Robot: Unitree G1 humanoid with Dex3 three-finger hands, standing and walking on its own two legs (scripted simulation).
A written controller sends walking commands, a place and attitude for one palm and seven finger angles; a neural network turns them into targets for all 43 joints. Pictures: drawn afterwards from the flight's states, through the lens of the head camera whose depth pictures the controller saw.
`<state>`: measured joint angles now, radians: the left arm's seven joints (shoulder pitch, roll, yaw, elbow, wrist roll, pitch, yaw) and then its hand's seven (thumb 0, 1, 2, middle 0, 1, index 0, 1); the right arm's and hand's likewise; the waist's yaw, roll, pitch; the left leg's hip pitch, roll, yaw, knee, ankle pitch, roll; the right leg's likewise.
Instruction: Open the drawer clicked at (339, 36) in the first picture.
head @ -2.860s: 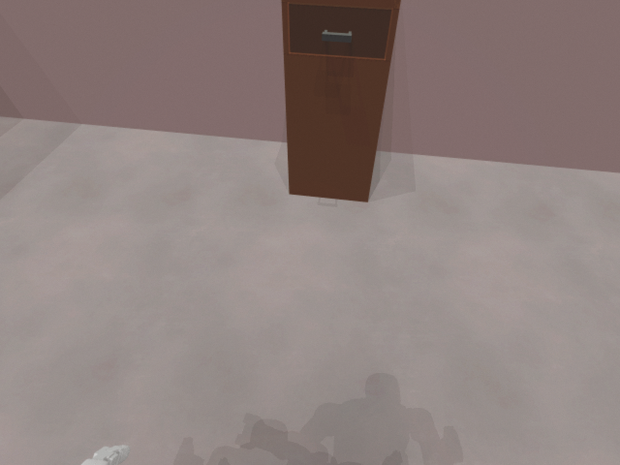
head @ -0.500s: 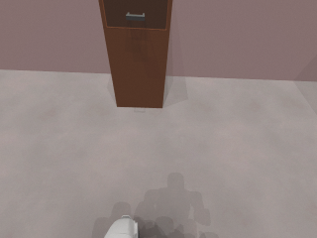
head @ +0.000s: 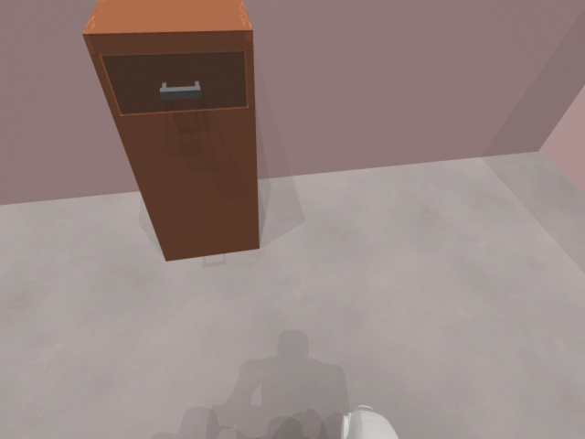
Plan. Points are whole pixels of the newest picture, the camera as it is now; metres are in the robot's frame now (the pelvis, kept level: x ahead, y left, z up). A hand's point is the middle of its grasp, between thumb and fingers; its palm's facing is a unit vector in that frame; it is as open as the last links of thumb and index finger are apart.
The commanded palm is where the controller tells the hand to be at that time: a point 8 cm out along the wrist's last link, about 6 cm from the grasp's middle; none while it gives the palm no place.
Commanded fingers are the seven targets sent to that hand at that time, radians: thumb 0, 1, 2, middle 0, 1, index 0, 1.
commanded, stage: walk to a spot facing it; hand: left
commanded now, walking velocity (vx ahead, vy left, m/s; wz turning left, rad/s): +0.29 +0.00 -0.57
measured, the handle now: (181, 89) +0.92 +0.34 +0.00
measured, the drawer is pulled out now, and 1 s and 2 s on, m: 0.00 0.00 0.00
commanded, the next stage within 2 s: turn to face it in 0.12 s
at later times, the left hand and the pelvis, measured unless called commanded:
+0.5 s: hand (235, 344) +0.32 +0.12 -0.17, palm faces -0.07 -0.98 -0.20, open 7.2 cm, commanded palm none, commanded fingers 0.00 0.90 0.90 -0.20 -0.30 -0.20 -0.30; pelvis +0.20 -0.05 -0.01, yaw -3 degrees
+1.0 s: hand (205, 361) +0.28 +0.16 -0.17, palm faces +0.18 -0.95 -0.27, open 7.4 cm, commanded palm none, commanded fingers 0.00 0.90 0.90 -0.20 -0.30 -0.20 -0.30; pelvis +0.24 -0.05 -0.01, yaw +8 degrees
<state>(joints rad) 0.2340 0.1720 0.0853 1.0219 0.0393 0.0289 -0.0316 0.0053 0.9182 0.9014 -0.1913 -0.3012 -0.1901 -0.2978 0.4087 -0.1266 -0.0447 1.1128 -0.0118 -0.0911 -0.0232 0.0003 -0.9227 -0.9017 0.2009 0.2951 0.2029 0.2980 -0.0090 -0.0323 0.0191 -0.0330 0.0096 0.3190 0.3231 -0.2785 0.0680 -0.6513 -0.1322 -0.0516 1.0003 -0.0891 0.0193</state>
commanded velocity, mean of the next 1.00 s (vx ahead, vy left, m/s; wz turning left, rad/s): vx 0.04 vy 0.00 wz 0.25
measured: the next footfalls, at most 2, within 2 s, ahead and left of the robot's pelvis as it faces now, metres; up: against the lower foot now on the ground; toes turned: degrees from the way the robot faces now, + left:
right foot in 0.24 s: +0.23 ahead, -0.16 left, +0.00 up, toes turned -16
left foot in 0.62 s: +0.34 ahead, +0.07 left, +0.00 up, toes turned +10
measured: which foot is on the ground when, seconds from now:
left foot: down 0.00-0.24, up 0.26-0.60, down 0.62-1.00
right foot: up 0.00-0.22, down 0.24-0.62, up 0.64-1.00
